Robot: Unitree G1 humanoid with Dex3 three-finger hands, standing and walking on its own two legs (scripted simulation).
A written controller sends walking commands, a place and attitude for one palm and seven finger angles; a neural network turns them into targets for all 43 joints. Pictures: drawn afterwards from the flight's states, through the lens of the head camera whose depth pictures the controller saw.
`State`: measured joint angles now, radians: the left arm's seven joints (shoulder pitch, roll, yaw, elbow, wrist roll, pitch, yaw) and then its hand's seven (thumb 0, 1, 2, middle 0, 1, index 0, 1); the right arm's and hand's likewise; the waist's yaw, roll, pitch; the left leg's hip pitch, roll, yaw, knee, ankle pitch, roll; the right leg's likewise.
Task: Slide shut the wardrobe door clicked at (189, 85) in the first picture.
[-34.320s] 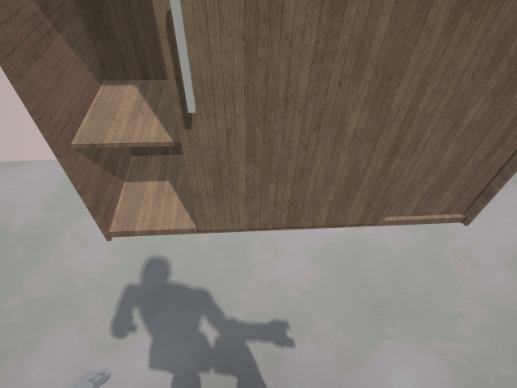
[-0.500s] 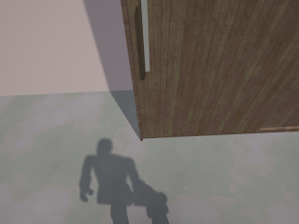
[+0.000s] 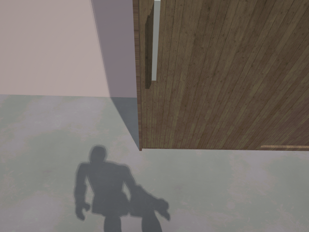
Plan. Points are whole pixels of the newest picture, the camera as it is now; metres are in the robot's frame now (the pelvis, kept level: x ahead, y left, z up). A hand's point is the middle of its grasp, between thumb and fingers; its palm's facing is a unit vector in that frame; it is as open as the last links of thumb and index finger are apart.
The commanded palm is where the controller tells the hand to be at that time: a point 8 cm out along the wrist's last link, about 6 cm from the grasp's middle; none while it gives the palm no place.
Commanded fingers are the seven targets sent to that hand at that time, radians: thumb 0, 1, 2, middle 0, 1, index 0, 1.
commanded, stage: let the arm hang, fingers relaxed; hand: right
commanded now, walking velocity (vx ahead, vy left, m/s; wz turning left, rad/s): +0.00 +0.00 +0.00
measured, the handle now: (155, 43) +0.74 +0.06 +0.10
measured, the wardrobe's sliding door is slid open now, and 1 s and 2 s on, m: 0.00 0.00 0.00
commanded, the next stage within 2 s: look to check the result in 0.22 s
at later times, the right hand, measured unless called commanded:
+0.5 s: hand out of the picture +0.09 -0.22 -0.16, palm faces -0.02 +0.95 -0.30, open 7.4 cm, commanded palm none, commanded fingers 0.00 -0.90 -0.90 0.20 0.30 0.20 0.30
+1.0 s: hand out of the picture +0.14 -0.22 -0.15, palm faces -0.04 +0.94 -0.33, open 7.4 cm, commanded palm none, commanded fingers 0.00 -0.90 -0.90 0.20 0.30 0.20 0.30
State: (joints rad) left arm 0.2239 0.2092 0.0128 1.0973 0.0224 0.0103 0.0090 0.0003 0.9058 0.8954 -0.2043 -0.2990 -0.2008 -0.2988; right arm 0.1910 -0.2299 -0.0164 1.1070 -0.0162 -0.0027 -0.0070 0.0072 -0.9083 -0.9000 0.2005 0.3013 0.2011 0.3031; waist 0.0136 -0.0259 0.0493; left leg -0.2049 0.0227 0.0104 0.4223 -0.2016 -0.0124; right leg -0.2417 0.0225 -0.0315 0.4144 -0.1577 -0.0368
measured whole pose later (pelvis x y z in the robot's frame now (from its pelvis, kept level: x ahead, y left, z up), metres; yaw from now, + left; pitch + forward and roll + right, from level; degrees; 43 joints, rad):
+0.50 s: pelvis +0.03 +0.01 +0.00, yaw +0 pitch -1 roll +0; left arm 0.12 0.29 0.01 1.12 0.02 0.00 0.01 0.00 0.91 0.90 -0.20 -0.30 -0.20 -0.30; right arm 0.12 -0.29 -0.02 1.12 -0.01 -0.01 0.00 0.01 -0.91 -0.90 0.20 0.30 0.20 0.30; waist 0.01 -0.02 0.08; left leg -0.14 0.00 0.01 0.35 -0.21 0.00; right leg -0.18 0.01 -0.03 0.36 -0.17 -0.02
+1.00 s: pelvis +0.05 +0.02 +0.01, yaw +1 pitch -1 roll +0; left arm 0.08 0.32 0.00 1.11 0.02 0.00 0.01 0.00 0.90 0.90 -0.20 -0.30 -0.20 -0.30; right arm 0.08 -0.31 -0.02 1.11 -0.01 -0.02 0.00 0.01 -0.91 -0.90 0.20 0.30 0.20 0.30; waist 0.02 -0.01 0.07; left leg -0.09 -0.01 0.01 0.32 -0.22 0.01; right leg -0.13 -0.01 -0.03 0.32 -0.18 0.00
